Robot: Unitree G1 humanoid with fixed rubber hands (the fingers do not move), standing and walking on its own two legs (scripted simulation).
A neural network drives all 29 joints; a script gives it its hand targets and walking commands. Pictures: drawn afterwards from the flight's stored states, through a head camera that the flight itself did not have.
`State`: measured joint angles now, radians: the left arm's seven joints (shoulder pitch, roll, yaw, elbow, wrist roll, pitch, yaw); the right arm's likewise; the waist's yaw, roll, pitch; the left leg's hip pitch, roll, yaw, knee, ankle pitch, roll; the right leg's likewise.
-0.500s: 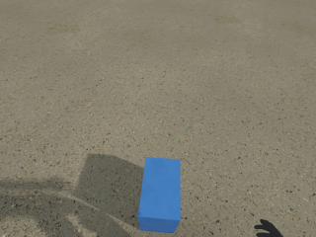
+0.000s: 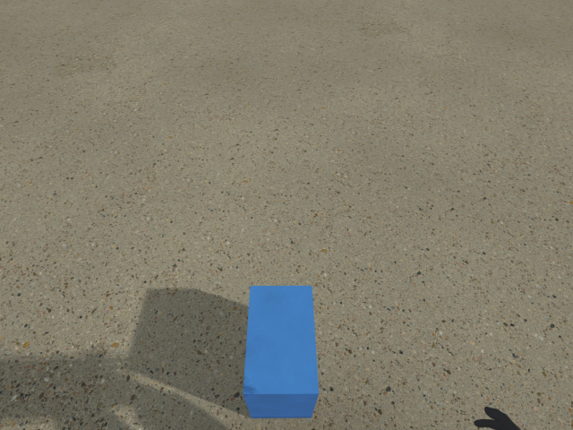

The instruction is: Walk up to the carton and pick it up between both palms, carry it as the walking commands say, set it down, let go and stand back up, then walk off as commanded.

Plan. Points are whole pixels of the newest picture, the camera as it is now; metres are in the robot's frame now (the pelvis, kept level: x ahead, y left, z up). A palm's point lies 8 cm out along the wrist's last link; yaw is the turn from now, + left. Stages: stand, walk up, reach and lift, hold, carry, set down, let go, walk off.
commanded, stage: walk up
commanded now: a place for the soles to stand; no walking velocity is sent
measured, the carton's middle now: (281, 352) +0.45 +0.00 -0.60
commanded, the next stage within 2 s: none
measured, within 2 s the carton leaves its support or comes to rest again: neither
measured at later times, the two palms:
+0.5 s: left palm out of the picture +0.05 +0.39 -0.11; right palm out of the picture +0.05 -0.24 -0.10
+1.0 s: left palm out of the picture +0.09 +0.36 -0.09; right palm out of the picture +0.11 -0.25 -0.07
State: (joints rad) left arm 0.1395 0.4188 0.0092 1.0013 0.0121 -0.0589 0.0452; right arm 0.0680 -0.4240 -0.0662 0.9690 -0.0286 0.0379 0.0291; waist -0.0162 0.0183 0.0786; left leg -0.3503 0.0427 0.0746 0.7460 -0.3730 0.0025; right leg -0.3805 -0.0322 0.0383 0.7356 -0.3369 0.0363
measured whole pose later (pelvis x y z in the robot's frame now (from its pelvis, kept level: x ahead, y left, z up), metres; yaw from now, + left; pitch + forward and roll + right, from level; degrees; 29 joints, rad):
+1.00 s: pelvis -0.01 +0.06 +0.03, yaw -2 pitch -2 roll +0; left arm 0.08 0.37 0.00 1.11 0.00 -0.02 -0.01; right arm 0.04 -0.36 -0.01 1.06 -0.01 -0.04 -0.01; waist 0.01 -0.02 0.04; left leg -0.16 0.00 0.03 0.42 -0.22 0.01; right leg -0.14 0.01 -0.02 0.41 -0.24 -0.02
